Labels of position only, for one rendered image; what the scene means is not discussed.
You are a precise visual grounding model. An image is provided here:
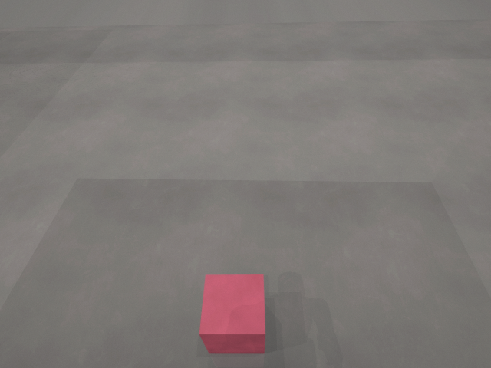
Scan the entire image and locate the carton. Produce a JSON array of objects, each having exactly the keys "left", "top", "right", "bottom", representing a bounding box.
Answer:
[{"left": 199, "top": 274, "right": 265, "bottom": 353}]

